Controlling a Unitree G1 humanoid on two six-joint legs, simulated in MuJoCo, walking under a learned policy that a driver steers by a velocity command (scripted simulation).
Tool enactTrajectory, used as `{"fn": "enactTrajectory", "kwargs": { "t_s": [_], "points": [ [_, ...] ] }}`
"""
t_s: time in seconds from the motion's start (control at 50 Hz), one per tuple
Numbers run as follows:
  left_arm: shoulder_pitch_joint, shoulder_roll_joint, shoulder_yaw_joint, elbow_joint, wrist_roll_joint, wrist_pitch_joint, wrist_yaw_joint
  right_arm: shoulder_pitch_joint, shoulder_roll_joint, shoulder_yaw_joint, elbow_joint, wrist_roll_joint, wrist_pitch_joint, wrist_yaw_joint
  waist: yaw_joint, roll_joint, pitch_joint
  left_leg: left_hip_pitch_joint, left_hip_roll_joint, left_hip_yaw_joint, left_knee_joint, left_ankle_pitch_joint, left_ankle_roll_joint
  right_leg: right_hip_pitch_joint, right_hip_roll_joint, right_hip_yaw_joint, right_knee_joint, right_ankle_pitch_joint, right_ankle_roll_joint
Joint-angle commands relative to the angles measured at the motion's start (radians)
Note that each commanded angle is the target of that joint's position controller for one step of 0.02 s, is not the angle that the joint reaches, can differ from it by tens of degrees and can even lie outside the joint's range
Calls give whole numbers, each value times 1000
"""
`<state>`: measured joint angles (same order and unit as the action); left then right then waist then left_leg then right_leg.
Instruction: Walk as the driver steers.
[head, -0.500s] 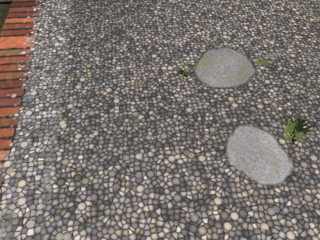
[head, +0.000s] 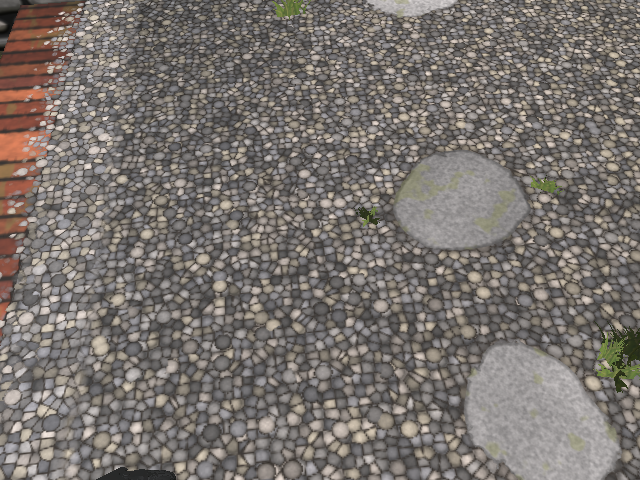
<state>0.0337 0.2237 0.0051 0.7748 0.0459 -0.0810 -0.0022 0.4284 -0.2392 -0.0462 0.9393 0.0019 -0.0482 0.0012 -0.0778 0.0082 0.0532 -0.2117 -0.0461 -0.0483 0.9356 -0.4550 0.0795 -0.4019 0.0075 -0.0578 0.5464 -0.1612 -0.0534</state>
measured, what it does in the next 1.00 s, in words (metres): walks ahead, turning left: left foot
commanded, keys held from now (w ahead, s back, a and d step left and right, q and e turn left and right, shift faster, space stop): w+q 0.56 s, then w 0.04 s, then w+e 0.40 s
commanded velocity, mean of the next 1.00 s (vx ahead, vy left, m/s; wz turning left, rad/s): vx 0.50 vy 0.00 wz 0.29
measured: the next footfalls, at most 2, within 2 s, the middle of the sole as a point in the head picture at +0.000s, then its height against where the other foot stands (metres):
left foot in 0.46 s outside the picture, level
right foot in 1.02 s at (266, 372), level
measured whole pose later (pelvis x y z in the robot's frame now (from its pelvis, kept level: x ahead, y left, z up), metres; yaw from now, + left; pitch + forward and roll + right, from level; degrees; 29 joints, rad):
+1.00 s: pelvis +0.51 +0.13 -0.01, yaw +16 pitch +1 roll +0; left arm 0.10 0.23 0.03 0.79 0.03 -0.03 -0.04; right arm 0.40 -0.24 -0.03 0.95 -0.03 -0.07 -0.03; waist -0.04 -0.01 0.04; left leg 0.17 -0.09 0.09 0.22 -0.40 0.08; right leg -0.53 0.02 -0.10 0.59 -0.12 -0.11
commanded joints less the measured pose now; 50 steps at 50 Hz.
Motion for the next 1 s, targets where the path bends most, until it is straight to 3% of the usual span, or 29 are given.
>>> {"fn": "enactTrajectory", "kwargs": {
  "t_s": [0.02, 0.06, 0.14, 0.24, 0.34, 0.4, 0.44, 0.46, 0.48, 0.5, 0.52, 0.54, 0.56, 0.58, 0.62, 0.68, 0.8, 0.9, 0.96, 1.0],
  "points": [
    [188, 109, 44, 7, -9, 0, 6, -18, -91, -28, -79, -8, 0, 7, 100, -63, -78, -413, 98, -20, 242, 109, 10, 389, -338, 408, -326, -115, -114],
    [196, 91, 40, 27, -18, -15, 11, -26, -73, -31, -83, -30, 23, 24, 68, -103, -44, -372, 125, -7, 214, 145, -11, 301, -283, 255, -360, 17, -86],
    [247, 103, 50, 58, -32, -43, 11, -127, -57, -31, -127, -36, 49, 45, 59, -87, -31, -449, 140, 12, 198, 242, -37, 312, -272, 114, -395, 193, -97],
    [296, 107, 54, 88, -25, -38, 9, -304, -43, -15, -197, -33, 48, 64, 83, -80, 13, -481, 137, 61, -23, 413, -50, 324, -237, -42, -403, 268, -88],
    [369, 151, 65, 121, -24, -24, 19, -449, -47, -2, -260, -41, 44, 77, 122, -77, 42, -421, 110, 150, -243, 396, 2, 425, -274, -119, -367, 367, -73],
    [382, 183, 72, 134, -20, -2, 28, -426, -66, -9, -265, -46, 44, 69, 98, -99, 6, -317, 37, 206, -298, 254, 58, 502, -284, -175, -210, 730, -54],
    [382, 216, 81, 135, -19, 19, 30, -256, -100, -30, -219, -48, 34, 55, 24, -100, -100, -115, -42, 216, -353, 178, 110, 494, -280, -196, 78, 876, -47],
    [368, 214, 80, 120, -20, 25, 28, -84, -141, -53, -163, -57, 25, 40, -55, -48, -194, 129, -33, 153, -427, 203, 148, 354, -259, -211, 332, 702, -16],
    [394, 115, 57, 59, -33, 20, 15, -17, -261, -87, -157, -63, 26, 23, -44, 139, -304, 450, 251, -262, -460, 71, 250, -29, -163, -209, 678, 81, 36],
    [326, 138, 64, -3, -27, 7, 2, -26, -318, -98, -184, -30, 36, 19, -33, 179, -368, 545, 407, -729, -629, 146, 347, -283, 12, -20, 890, -397, 72],
    [206, 161, 68, -27, -22, -1, -1, -42, -291, -92, -170, -19, 44, 11, -47, 51, -235, 479, 372, -576, -654, 224, 313, -389, -53, 84, 892, -293, 61],
    [209, 141, 59, -27, -33, -13, -3, -93, -237, -79, -164, -12, 41, 4, -3, 16, -120, 331, 346, -442, -660, 331, 281, -367, -94, 78, 808, -193, 55],
    [234, 135, 59, -8, -28, -13, -1, -141, -191, -67, -167, -12, 34, 2, 48, -24, -63, 211, 285, -348, -671, 442, 234, -296, -124, 80, 711, -158, 54],
    [264, 130, 58, 1, -10, 3, 0, -179, -158, -55, -169, -6, 25, -1, 89, -20, -48, 130, 239, -271, -682, 530, 209, -226, -137, 82, 658, -151, 63],
    [315, 110, 54, 24, 5, 39, -9, -181, -122, -40, -167, -5, -1, 5, 116, -2, -83, 79, 203, -192, -701, 648, 197, -143, -137, 66, 611, -136, 75],
    [262, 89, 50, 19, -3, 55, -24, -110, -134, -38, -125, -6, -25, 9, 101, 22, -48, 74, 183, -114, -755, 689, 161, -183, -144, 40, 507, -28, 76],
    [73, 88, 45, -22, -23, 53, -34, -29, -129, -26, -85, -15, -38, 5, 32, 43, 10, 206, 189, -14, -800, 693, 78, -294, -113, 44, 280, 165, 40],
    [-34, 77, 35, -60, -20, 44, -46, 16, -117, -12, -42, -27, -41, -18, 7, 34, 60, 323, 235, 66, -797, 805, 65, -293, -48, 7, 110, 160, -6],
    [22, 83, 38, -52, -18, 42, -41, -9, -143, -10, -29, -32, -40, -33, 50, 65, 14, 370, 250, 122, -653, 1213, 38, -148, 27, -64, 51, 40, -59],
    [196, 119, 56, -4, -16, 37, -32, -26, -176, -16, -27, -40, -29, -41, 128, 90, -87, 378, 256, 145, -388, 1409, 27, 29, 88, -81, 17, -47, -107]
  ]
}}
